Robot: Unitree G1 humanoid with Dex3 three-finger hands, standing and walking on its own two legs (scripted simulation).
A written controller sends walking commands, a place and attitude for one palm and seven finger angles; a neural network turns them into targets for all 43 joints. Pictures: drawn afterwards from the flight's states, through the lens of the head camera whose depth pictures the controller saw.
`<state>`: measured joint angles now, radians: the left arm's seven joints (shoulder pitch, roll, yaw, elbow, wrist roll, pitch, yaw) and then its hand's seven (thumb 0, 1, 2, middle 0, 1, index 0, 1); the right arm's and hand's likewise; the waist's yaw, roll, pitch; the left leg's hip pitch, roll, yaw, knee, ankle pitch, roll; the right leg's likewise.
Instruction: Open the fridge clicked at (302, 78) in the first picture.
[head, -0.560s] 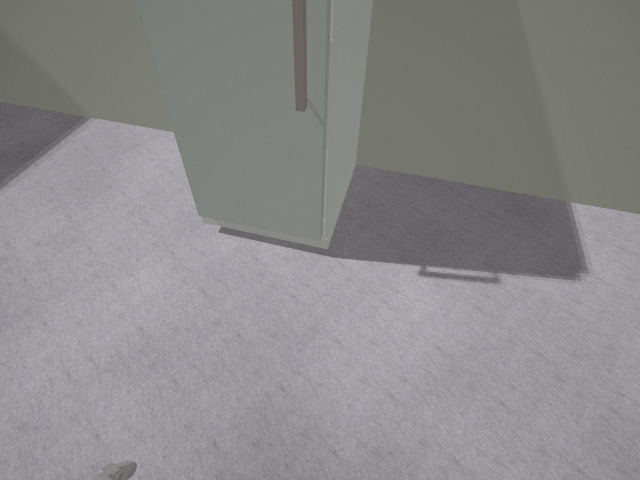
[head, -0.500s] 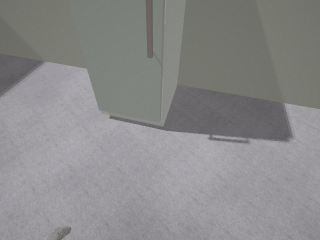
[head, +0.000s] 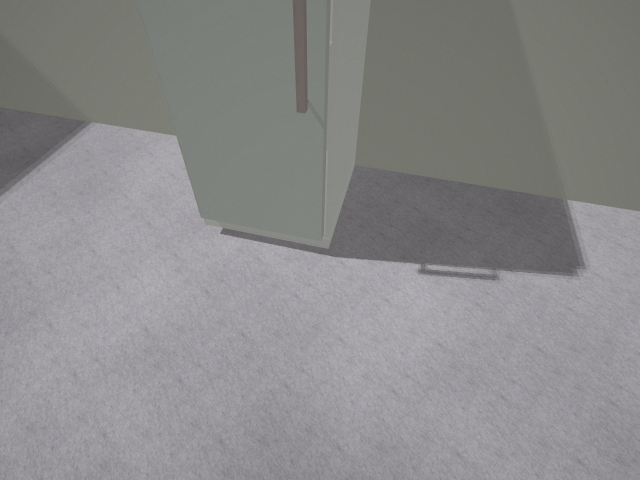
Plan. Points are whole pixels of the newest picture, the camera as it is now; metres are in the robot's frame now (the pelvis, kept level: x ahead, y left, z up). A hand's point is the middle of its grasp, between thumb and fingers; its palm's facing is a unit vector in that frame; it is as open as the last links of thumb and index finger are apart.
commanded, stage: stand and wait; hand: right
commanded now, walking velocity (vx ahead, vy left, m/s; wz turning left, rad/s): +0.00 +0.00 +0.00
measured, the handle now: (302, 25) +1.08 +0.10 +0.13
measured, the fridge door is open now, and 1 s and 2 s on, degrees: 0 0 0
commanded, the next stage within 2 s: look at it before walking up in 0.32 s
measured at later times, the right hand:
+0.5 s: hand out of the picture +0.07 -0.23 -0.16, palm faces -0.05 +0.95 -0.32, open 7.4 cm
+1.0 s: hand out of the picture +0.08 -0.24 -0.15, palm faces -0.04 +0.94 -0.33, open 7.4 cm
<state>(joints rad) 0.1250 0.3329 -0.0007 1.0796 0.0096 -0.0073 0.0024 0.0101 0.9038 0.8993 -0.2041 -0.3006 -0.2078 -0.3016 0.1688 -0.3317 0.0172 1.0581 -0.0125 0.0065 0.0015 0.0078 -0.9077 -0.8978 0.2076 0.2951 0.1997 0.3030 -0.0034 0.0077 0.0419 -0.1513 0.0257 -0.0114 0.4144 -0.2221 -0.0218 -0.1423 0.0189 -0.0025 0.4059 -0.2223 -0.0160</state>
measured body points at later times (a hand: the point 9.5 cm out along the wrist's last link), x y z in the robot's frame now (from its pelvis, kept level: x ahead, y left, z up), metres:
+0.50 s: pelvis -0.01 +0.01 +0.00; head +0.00 +0.01 +0.45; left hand +0.06 +0.30 -0.13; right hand +0.07 -0.28 -0.13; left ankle +0.00 +0.13 -0.74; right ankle +0.00 -0.11 -0.74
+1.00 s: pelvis +0.00 +0.01 +0.00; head +0.01 +0.01 +0.45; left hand +0.09 +0.30 -0.13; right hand +0.08 -0.28 -0.13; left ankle +0.00 +0.13 -0.74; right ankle +0.00 -0.11 -0.74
